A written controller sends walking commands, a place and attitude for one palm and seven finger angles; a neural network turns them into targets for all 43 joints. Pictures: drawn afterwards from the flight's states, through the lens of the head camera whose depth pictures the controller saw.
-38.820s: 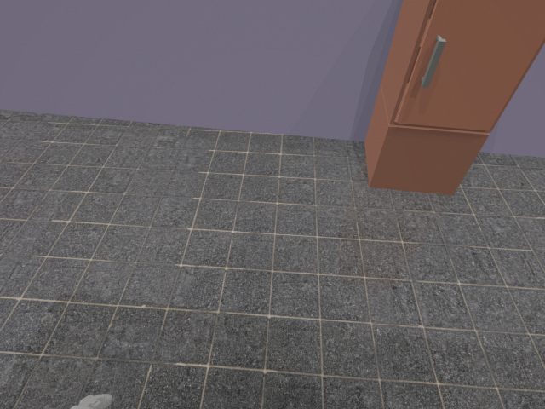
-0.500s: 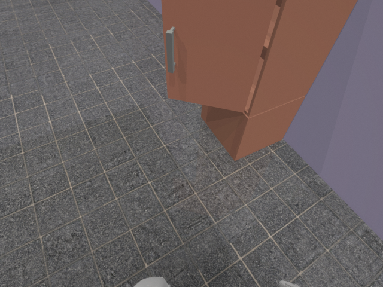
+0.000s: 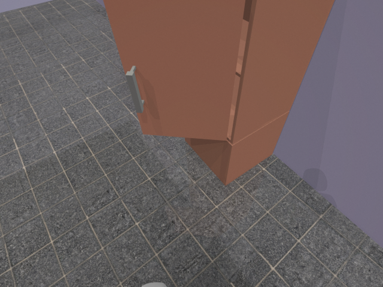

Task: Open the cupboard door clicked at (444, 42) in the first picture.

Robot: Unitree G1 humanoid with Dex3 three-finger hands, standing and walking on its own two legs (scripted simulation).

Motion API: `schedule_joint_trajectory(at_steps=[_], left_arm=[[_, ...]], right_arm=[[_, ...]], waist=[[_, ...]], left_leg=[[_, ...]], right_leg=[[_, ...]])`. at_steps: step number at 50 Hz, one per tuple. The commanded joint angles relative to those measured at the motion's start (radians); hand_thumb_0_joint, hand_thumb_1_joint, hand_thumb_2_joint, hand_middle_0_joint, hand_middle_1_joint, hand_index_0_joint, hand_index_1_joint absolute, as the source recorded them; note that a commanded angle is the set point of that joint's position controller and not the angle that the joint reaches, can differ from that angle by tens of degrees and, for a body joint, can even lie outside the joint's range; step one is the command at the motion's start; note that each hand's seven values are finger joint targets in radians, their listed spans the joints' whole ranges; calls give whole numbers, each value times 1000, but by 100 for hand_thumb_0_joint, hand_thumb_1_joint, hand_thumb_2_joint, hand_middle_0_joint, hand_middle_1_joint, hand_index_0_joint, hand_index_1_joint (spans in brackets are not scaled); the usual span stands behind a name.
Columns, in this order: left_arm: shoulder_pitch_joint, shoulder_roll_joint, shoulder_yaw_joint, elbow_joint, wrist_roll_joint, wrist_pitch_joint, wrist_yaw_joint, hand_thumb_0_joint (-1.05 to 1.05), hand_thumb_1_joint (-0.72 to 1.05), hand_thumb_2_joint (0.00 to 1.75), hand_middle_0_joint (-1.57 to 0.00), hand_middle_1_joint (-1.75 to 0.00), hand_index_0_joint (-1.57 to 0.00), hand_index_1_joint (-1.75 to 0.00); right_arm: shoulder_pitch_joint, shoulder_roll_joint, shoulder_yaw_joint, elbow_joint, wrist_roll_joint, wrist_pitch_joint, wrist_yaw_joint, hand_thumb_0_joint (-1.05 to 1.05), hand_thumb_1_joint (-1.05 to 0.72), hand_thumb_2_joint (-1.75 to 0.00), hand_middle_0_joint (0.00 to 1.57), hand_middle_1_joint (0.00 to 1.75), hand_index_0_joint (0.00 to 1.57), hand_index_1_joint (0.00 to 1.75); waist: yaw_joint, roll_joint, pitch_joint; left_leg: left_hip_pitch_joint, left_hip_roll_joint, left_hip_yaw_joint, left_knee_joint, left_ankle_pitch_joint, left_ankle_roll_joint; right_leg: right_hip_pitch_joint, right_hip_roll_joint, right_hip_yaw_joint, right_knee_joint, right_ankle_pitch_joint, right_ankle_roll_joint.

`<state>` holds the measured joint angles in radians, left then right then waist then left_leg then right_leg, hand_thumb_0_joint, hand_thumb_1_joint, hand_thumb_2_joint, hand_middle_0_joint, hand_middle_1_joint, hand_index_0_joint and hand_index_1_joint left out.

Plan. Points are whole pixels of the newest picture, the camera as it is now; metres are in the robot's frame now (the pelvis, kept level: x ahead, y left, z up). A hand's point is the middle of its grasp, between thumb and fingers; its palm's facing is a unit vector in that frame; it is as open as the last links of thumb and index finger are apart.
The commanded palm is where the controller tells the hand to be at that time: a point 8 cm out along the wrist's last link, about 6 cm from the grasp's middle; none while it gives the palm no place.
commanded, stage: take the last steps up to it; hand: left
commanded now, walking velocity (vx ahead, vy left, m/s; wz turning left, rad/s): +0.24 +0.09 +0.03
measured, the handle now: (136, 90) +0.76 +0.24 -0.06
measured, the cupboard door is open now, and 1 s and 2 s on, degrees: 48 48 48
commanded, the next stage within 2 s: come to a stop and stand still in 0.20 s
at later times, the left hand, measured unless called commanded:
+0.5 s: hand out of the picture +0.14 +0.25 -0.19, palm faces +0.07 -0.99 -0.15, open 7.3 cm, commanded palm none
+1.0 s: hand (120, 266) +0.19 +0.20 -0.17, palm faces -0.02 -0.98 -0.20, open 7.3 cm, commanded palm none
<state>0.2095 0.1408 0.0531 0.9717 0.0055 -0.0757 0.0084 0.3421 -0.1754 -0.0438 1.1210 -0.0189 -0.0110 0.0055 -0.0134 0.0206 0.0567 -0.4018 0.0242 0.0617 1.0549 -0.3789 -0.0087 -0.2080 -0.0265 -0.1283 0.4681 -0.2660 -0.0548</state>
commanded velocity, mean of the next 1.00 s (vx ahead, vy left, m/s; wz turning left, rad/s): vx -0.04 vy -0.04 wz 0.00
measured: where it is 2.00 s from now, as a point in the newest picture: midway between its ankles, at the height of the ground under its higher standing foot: outside the picture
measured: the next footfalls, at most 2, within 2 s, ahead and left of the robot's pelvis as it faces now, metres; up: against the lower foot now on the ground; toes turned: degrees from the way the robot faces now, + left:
left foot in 0.30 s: +0.21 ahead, +0.17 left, +0.00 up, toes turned +1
right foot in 0.82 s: +0.13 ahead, -0.09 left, +0.00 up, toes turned -3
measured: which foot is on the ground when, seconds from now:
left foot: up 0.00-0.28, down 0.30-1.00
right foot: down 0.00-0.30, up 0.32-0.80, down 0.82-1.00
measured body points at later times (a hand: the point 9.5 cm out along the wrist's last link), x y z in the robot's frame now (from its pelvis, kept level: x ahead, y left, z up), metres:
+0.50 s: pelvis +0.14 +0.08 -0.01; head +0.17 +0.10 +0.44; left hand +0.14 +0.30 -0.18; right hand +0.24 -0.14 -0.15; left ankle +0.20 +0.16 -0.74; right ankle +0.12 -0.05 -0.70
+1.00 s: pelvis +0.13 +0.02 -0.01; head +0.14 +0.02 +0.44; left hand +0.19 +0.25 -0.16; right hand +0.11 -0.22 -0.16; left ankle +0.15 +0.14 -0.74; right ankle +0.09 -0.09 -0.74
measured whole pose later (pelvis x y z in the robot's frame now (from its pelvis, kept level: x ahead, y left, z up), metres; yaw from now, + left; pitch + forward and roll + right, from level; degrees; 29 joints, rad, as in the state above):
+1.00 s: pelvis +0.13 +0.02 -0.01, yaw -1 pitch +0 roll -1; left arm 0.22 0.17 0.01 1.03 0.01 0.02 0.02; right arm 0.30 -0.20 -0.05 1.09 -0.02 0.05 -0.01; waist -0.04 0.02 0.00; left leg -0.30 0.03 0.04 0.58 -0.26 -0.03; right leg -0.16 0.00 -0.05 0.49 -0.33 -0.01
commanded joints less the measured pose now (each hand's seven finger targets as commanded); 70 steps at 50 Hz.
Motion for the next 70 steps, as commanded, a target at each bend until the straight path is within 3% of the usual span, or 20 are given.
schedule_joint_trajectory(at_steps=[1, 9, 13, 15, 16, 17, 21, 31, 38, 39, 41, 42, 44, 47, 50, 54, 66, 67, 68, 70], left_arm=[[157, 109, 11, 36, 10, -16, 6, 0, 90, 90, -20, -30, -20, -30], [181, 167, 13, 100, 20, -6, 4, 0, 90, 90, -20, -30, -20, -30], [171, 158, 8, 108, 13, 13, 6, 0, 90, 90, -20, -30, -20, -30], [220, 80, -9, 76, 0, 19, 5, 0, 90, 90, -20, -30, -20, -30], [188, 87, -12, 58, 4, 29, 15, 0, 90, 90, -20, -30, -20, -30], [177, 74, -17, 70, 6, 37, 21, 0, 90, 90, -20, -30, -20, -30], [215, 66, -20, 109, 4, 92, 22, 0, 90, 90, -20, -30, -20, -30], [76, 106, 23, -21, 19, 142, 10, 0, 90, 90, -20, -30, -20, -30], [86, 110, 11, -25, 12, 120, 11, 0, 90, 90, -20, -30, -20, -30], [112, 129, 11, -16, 14, 112, 13, 0, 90, 90, -20, -30, -20, -30], [88, 233, 20, -22, 23, 97, 21, 0, 90, 90, -20, -30, -20, -30], [26, 242, 11, -40, 18, 91, 22, 0, 90, 90, -20, -30, -20, -30], [-43, 195, -3, -42, 19, 80, 27, 0, 90, 90, -20, -30, -20, -30], [-25, 175, -15, -9, 5, 69, 24, 0, 90, 90, -20, -30, -20, -30], [30, 146, -23, 27, -5, 67, 22, 0, 90, 90, -20, -30, -20, -30], [61, 129, -22, 70, -6, 74, 24, 0, 90, 90, -20, -30, -20, -30], [95, 102, -34, 121, -1, 69, 21, 0, 90, 90, -20, -30, -20, -30], [197, 111, -39, 136, 24, 28, 66, 0, 90, 90, -20, -30, -20, -30], [142, 164, -33, 89, 13, 21, 60, 0, 90, 90, -20, -30, -20, -30], [108, 156, -33, 78, 12, 20, 46, 0, 90, 90, -20, -30, -20, -30]], right_arm=[[-29, -13, -4, -83, -2, -17, 4, 0, -90, -90, 20, 30, 20, 30], [-178, -22, -4, -140, 3, -26, 24, 0, -90, -90, 20, 30, 20, 30], [1, -89, -15, -83, -7, -43, 6, 0, -90, -90, 20, 30, 20, 30], [178, -248, -48, -60, -18, -43, -20, 0, -90, -90, 20, 30, 20, 30], [133, -239, -36, -75, -9, -30, -31, 0, -90, -90, 20, 30, 20, 30], [24, -185, -19, -102, -8, -30, -37, 0, -90, -90, 20, 30, 20, 30], [-147, -119, 18, -127, 2, -24, -59, 0, -90, -90, 20, 30, 20, 30], [-132, -187, -37, -138, -10, 19, -65, 0, -90, -90, 20, 30, 20, 30], [-85, -198, -48, -122, -7, 25, -45, 0, -90, -90, 20, 30, 20, 30], [-83, -180, -44, -122, -1, 26, -41, 0, -90, -90, 20, 30, 20, 30], [-86, -84, -28, -144, 11, 35, -28, 0, -90, -90, 20, 30, 20, 30], [-119, -85, -21, -154, 5, 43, -21, 0, -90, -90, 20, 30, 20, 30], [-97, -61, -19, -138, 0, 47, -16, 0, -90, -90, 20, 30, 20, 30], [-42, -64, -9, -88, 2, 41, -24, 0, -90, -90, 20, 30, 20, 30], [-8, -78, 2, -47, 4, 15, -33, 0, -90, -90, 20, 30, 20, 30], [-23, -83, 10, -16, 3, 5, -49, 0, -90, -90, 20, 30, 20, 30], [-16, -58, 16, 8, 2, 13, -45, 0, -90, -90, 20, 30, 20, 30], [-116, -85, 21, -69, 11, -14, -30, 0, -90, -90, 20, 30, 20, 30], [-47, -24, 28, -97, 10, -7, -24, 0, -90, -90, 20, 30, 20, 30], [-28, -38, 28, -96, 2, -4, -21, 0, -90, -90, 20, 30, 20, 30]], waist=[[21, -133, -49], [43, -197, 18], [-51, -89, -37], [-87, 292, -207], [-70, 180, -186], [-27, 74, -118], [45, 84, -37], [11, 91, -108], [14, 131, -148], [28, 78, -126], [11, -234, -69], [13, -245, -29], [-17, -254, -30], [-24, -214, -21], [-7, -19, -34], [16, 57, -32], [3, -58, 53], [47, 0, 56], [-25, -8, -11], [-21, -1, -17]], left_leg=[[-177, 67, -26, -59, 116, -35], [-71, 26, 33, -397, 170, -14], [297, -12, 46, -584, 278, 19], [549, 358, -409, -681, 536, 196], [448, 403, -405, -719, 572, 238], [295, 366, -329, -734, 600, 219], [79, 292, -160, -775, 684, 172], [167, 326, -193, -753, 476, 197], [155, 256, -188, -712, 331, 141], [104, 212, -155, -672, 283, 107], [-26, 37, -3, -521, -4, -11], [18, 17, -17, -413, -79, -17], [48, 18, -41, -348, -33, -11], [105, 12, -27, -424, 68, -23], [233, 74, -104, -613, 413, 4], [212, 97, -121, -641, 428, 23], [216, 66, -93, -698, 227, 8], [158, 63, -57, -465, 314, -6], [150, 45, -64, -499, 117, 8], [178, 46, -60, -537, 152, 9]], right_leg=[[178, -260, 136, -223, 579, -85], [138, -263, 114, -199, 463, -75], [1, -188, 48, 80, 431, -17], [-279, 12, -28, 585, -360, 49], [-279, -15, 80, 699, -380, 33], [-250, -51, 114, 687, -311, 42], [-99, -73, 129, 500, -199, 84], [-210, -14, 133, 510, -189, 82], [11, 12, 69, 73, -67, 61], [82, 7, 76, -50, 17, 55], [57, -241, 352, -236, -13, -41], [-78, -308, 369, -268, -32, -103], [-97, -228, 278, -220, 89, -95], [-28, -177, 197, -126, 352, -66], [-37, -110, 175, -52, 278, 3], [37, -77, 172, -95, 203, 21], [-11, -79, 193, -198, 18, 21], [-24, -134, 252, -146, 532, 52], [6, -173, 250, -130, 405, 7], [-36, -129, 204, -116, 144, -13]])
